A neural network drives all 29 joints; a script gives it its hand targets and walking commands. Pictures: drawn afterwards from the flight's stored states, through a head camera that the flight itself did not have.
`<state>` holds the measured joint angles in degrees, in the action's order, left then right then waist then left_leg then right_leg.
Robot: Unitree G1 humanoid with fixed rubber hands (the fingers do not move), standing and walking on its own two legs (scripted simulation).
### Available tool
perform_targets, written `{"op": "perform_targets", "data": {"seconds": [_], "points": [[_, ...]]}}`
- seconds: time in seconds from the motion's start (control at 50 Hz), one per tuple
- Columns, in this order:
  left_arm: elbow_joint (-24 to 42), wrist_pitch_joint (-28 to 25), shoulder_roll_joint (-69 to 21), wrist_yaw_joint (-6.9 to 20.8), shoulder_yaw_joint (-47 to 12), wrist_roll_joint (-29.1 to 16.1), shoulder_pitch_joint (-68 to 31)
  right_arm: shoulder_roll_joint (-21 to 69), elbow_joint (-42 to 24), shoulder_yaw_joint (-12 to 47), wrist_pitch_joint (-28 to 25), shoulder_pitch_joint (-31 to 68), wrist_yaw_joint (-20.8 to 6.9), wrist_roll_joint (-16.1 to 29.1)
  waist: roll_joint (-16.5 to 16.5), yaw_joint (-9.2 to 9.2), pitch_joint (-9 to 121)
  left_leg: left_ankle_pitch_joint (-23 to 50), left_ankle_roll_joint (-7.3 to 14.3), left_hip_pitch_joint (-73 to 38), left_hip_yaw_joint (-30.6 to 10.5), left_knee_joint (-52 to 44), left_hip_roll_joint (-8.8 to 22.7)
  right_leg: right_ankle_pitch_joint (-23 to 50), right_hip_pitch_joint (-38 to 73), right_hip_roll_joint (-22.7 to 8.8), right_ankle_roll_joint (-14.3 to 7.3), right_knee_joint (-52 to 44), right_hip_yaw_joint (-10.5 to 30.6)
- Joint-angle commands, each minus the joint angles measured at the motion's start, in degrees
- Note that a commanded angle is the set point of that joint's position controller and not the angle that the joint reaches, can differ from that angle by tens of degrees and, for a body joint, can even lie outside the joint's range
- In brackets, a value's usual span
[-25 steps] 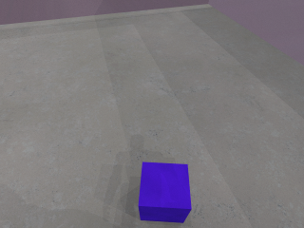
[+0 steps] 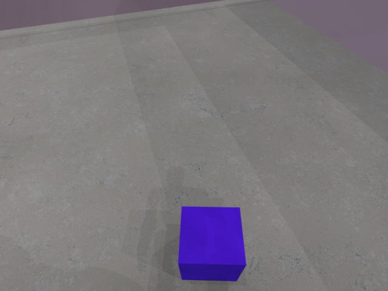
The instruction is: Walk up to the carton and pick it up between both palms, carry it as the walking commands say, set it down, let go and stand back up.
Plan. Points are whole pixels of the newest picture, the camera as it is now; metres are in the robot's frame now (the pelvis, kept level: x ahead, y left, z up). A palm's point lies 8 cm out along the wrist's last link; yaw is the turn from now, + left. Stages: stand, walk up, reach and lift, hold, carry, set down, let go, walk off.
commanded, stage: stand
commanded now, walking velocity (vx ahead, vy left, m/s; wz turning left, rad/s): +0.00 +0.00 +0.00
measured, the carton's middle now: (209, 244) +0.42 -0.04 -0.64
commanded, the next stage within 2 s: reach and lift in 0.76 s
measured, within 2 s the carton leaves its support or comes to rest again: neither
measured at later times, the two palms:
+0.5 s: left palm out of the picture +0.00 +0.21 -0.14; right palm out of the picture +0.01 -0.25 -0.15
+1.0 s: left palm (107, 282) +0.18 +0.23 -0.14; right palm (321, 287) +0.17 -0.26 -0.13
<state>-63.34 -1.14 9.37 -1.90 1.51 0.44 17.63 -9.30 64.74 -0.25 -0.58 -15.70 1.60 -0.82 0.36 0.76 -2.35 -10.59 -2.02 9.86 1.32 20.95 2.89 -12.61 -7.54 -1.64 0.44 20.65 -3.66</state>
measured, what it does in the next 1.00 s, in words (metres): stands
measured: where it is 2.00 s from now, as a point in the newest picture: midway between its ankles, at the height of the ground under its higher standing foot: outside the picture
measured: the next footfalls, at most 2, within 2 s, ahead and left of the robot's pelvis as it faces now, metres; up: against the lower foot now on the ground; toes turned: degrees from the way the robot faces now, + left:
none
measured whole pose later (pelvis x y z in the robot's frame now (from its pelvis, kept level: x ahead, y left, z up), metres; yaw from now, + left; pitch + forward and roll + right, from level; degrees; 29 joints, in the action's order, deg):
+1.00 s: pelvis -0.01 +0.00 -0.03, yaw -1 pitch +10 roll -1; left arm -36.8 28.1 14.1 -2.4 -1.7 -4.7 -2.8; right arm -16.4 40.3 2.0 27.0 4.2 0.5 3.5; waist 0.5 0.0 1.6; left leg -17.7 -2.2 30.5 0.6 38.7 3.8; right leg -19.0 -28.4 -0.7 -0.2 37.9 -2.4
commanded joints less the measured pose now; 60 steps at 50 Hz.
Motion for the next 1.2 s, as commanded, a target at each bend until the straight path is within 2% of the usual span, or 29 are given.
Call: {"op": "perform_targets", "data": {"seconds": [0.0, 0.06, 0.12, 0.2, 0.24, 0.4, 0.44, 0.58, 0.6, 0.62, 0.72, 0.74, 0.76, 0.78, 0.8, 0.82, 0.84, 0.86, 0.88, 0.9, 0.92, 0.94, 0.96, 0.98, 1.04, 1.06, 1.08, 1.12, 1.18], "points": [[0.26, -0.21, 4.18, -0.28, 0.54, 0.0, 4.34, -4.63, -0.73, -0.47, -0.32, -2.18, 0.27, 0.07, -2.07, -0.17, -0.88, 7.49, 1.69, 0.87, -3.76, -3.18, 4.29, 8.05, -0.02, -4.19, -1.9, -2.55, 3.4], [0.02, -0.26, 4.11, -0.24, 0.44, 0.07, 5.17, -5.11, -0.45, -0.63, -0.18, -2.35, 0.35, 0.14, -1.89, 0.04, -1.35, 6.63, 1.48, 0.86, -2.95, -2.66, 3.7, 8.16, 0.42, -4.17, -1.6, -3.46, 3.59], [-0.13, -0.37, 4.27, -0.29, 0.38, -0.08, 4.96, -5.4, -0.01, -0.71, -0.19, -2.82, 0.44, 0.13, 0.61, -0.14, -0.56, 7.67, 1.15, -0.77, -2.39, -2.12, 3.86, 9.94, 0.28, -4.58, -1.82, -3.16, 3.56], [-0.02, -0.51, 4.12, -0.41, 0.78, 0.0, 5.02, -4.92, 0.0, -1.01, 0.05, -2.7, 0.61, 0.18, -0.42, 0.16, -0.87, 6.77, 0.74, 0.26, -1.32, -1.47, 3.62, 9.84, 1.15, -4.6, -1.97, -3.31, 3.89], [-0.17, -0.28, 4.54, -0.52, 0.59, -0.02, 3.88, -4.97, 0.11, -0.91, 0.04, -3.07, 0.58, 0.38, 2.05, 0.23, -1.2, 7.4, 0.82, -0.57, -1.59, -1.31, 3.67, 11.33, 0.83, -4.63, -1.75, -3.42, 3.45], [-0.06, -0.52, 5.34, -0.56, 1.14, -0.27, 4.33, -5.71, 0.26, -1.01, -0.17, -2.12, 0.84, 0.43, -1.62, 0.07, -1.35, 7.0, 0.63, -0.28, -0.66, -1.01, 3.78, 10.65, 1.06, -4.58, -1.98, -2.81, 4.24], [-0.51, -0.41, 5.24, -0.5, 0.98, -0.28, 4.56, -5.46, 0.05, -0.82, -0.09, -2.08, 0.78, 0.29, 0.38, -0.11, -0.56, 6.84, 0.57, -0.84, -0.83, -1.21, 3.63, 11.34, 1.4, -4.48, -1.86, -2.69, 3.51], [-0.33, -0.81, 6.66, -0.34, 1.16, -0.33, 3.33, -6.4, -0.08, -0.62, -0.46, -2.27, 0.56, 0.23, 0.63, -0.51, -1.17, 6.89, 0.69, -0.43, -1.01, -0.88, 4.24, 10.94, 0.11, -4.59, -2.12, -1.97, 3.2], [-0.31, -0.75, 5.96, -0.24, 1.02, -0.32, 3.78, -6.55, -0.07, -0.69, -0.39, -2.3, 0.64, 0.17, -0.95, -0.06, -0.78, 6.54, 0.91, -0.54, -0.99, -1.08, 4.04, 11.25, 0.36, -4.48, -1.83, -2.2, 3.51], [-0.44, -0.94, 6.36, -0.26, 0.99, -0.25, 3.77, -6.26, -0.1, -0.58, -0.5, -2.51, 0.65, 0.0, 0.53, -0.27, -0.69, 6.62, 0.75, -0.85, -0.92, -0.3, 4.12, 12.01, -0.07, -4.83, -2.13, -2.09, 3.81], [0.24, -0.87, 6.88, -0.29, 1.2, -0.28, 3.41, -6.77, -0.15, -0.6, -0.67, -1.91, 0.77, 0.07, -1.15, -0.26, 0.35, 7.66, 1.11, -1.23, -1.22, -0.59, 4.31, 11.34, 0.03, -4.41, -2.23, -1.6, 3.82], [0.28, -0.84, 7.4, -0.36, 1.22, -0.24, 3.4, -7.15, -0.37, -0.57, -0.58, -2.25, 0.64, 0.14, 0.13, -0.2, -0.53, 8.34, 1.05, -0.92, -1.56, -0.76, 4.52, 11.47, -0.19, -4.41, -2.05, -1.53, 3.29], [20.38, 1.0, 10.85, 0.44, 0.0, -4.09, -16.71, -10.45, -20.47, 0.33, 0.7, 17.85, 1.37, 5.08, 6.51, -2.02, 9.83, -12.17, 4.77, 18.23, 1.4, 9.08, -2.37, -11.6, -15.3, -0.35, 0.28, 7.33, 6.09], [34.79, 5.42, 11.99, 0.19, -2.11, -4.24, -36.17, -12.03, -35.39, 1.23, 5.31, 35.52, 0.93, 5.13, 5.07, 1.36, 4.84, -13.55, 4.11, 16.64, 2.1, 11.59, -2.92, -15.98, -19.17, 1.05, -1.67, 6.18, 5.68], [32.81, 9.67, 11.35, 0.2, -2.53, -4.44, -32.47, -12.0, -32.75, 2.26, 9.13, 30.58, 0.96, 4.74, 6.48, 1.25, 2.81, -12.65, 3.91, 15.7, 3.55, 14.56, -3.13, -18.4, -19.83, 0.9, -1.4, 5.89, 6.81], [29.11, 13.93, 10.68, 0.26, -3.16, -7.32, -26.61, -11.13, -32.24, 3.02, 13.05, 28.2, 0.58, 5.28, 3.36, -0.79, 2.57, -12.92, 3.82, 18.11, 2.83, 13.31, -2.31, -15.01, -19.31, 0.11, -2.46, 8.16, 4.76], [30.71, 18.13, 12.71, 0.36, -1.9, -7.45, -24.81, -12.65, -33.36, 1.53, 17.05, 26.44, 0.18, 4.69, -0.11, -0.91, 4.58, -11.89, 2.99, 18.79, 2.86, 13.43, -2.46, -13.61, -20.83, -0.34, -3.66, 9.26, 3.9], [28.81, 23.97, 11.84, 0.34, -2.61, -7.26, -18.56, -12.79, -31.14, 2.64, 22.43, 20.01, -0.87, 3.83, -1.41, -0.9, 3.0, -10.27, 2.86, 16.44, 2.87, 13.1, -2.19, -11.21, -20.9, 0.22, -4.46, 9.36, 2.91], [28.55, 29.74, 9.16, -0.26, -3.97, -8.17, -13.15, -11.38, -26.36, 1.61, 28.02, 11.99, -0.99, 4.17, -3.03, -1.09, 6.3, -5.84, 2.31, 17.59, 1.17, 13.18, -1.46, -4.53, -19.4, 0.2, -5.25, 10.52, 4.42], [24.75, 34.55, 6.57, -0.92, -3.51, -5.07, -6.99, -10.24, -20.35, 1.35, 33.21, 3.9, -0.8, 4.09, -3.75, -0.51, 8.13, 0.68, 2.47, 18.09, 0.37, 14.36, -2.17, 3.38, -19.17, 0.75, -5.02, 11.48, 4.47], [25.42, 36.86, 4.81, -0.85, -3.71, -4.55, -3.61, -8.96, -18.99, 2.58, 35.28, 0.68, -1.59, 4.59, -5.59, -1.18, 11.21, 5.03, 2.43, 17.81, -0.48, 13.65, -2.49, 8.38, -16.32, 1.06, -5.78, 11.81, 4.96], [27.06, 37.29, 4.95, -0.91, -2.91, -3.72, -1.78, -8.76, -20.85, 3.04, 35.84, 1.01, -2.3, 5.02, -4.6, -2.29, 15.35, 10.27, 2.96, 16.52, -1.43, 13.27, -3.43, 13.73, -13.35, 1.8, -5.22, 12.13, 5.41], [26.44, 37.15, 5.91, -0.69, -1.54, -2.98, 0.15, -9.05, -21.77, 2.05, 35.37, 1.24, -3.1, 4.06, -1.04, -2.96, 15.9, 12.94, 2.95, 15.44, -1.52, 12.47, -4.48, 16.95, -12.14, 1.99, -4.44, 11.58, 5.87], [28.73, 35.89, 5.81, -0.29, -0.07, -1.66, -0.86, -9.54, -26.92, 0.17, 33.83, 3.96, -4.13, 2.25, 0.91, -2.58, 17.8, 15.53, 3.27, 14.22, -1.89, 12.41, -5.14, 21.2, -11.17, 2.5, -3.67, 11.85, 5.97], [37.82, 28.32, 2.83, 0.14, 0.47, -0.22, -9.63, -10.74, -39.29, -5.36, 25.31, 15.19, -5.35, -2.69, 0.05, -2.2, 20.47, 22.17, 2.78, 16.99, -2.22, 15.91, -5.1, 26.81, -12.46, 3.58, -2.25, 15.73, 5.37], [42.43, 26.05, 1.74, 0.04, 0.59, -0.19, -13.83, -12.91, -42.36, -8.16, 23.03, 18.64, -5.83, -3.77, -0.56, -1.47, 20.98, 23.06, 2.27, 19.05, -2.32, 17.44, -4.68, 27.0, -14.91, 3.77, -2.25, 17.41, 5.3], [43.77, 24.48, 2.26, -0.15, 0.84, 0.58, -13.48, -12.85, -41.74, -9.02, 21.4, 16.66, -6.22, -4.72, -0.59, -0.46, 21.25, 23.35, 2.34, 18.75, -2.12, 18.26, -4.52, 26.1, -16.51, 4.15, -1.72, 18.52, 4.42], [47.42, 22.44, 1.7, -1.25, 2.08, 0.53, -15.69, -12.2, -38.73, -9.35, 19.36, 15.75, -7.81, -3.65, -0.08, -0.38, 20.97, 20.2, 1.98, 19.74, -2.62, 20.22, -3.54, 20.37, -21.75, 3.67, -1.0, 21.05, 4.14], [45.39, 23.01, 0.09, -2.21, 3.2, 0.34, -14.89, -12.9, -34.92, -7.56, 19.11, 16.49, -9.05, -2.57, 1.92, 0.46, 20.47, 11.71, 1.06, 20.81, -0.83, 21.49, -3.84, 11.58, -28.66, 3.41, -0.6, 22.09, 2.82]]}}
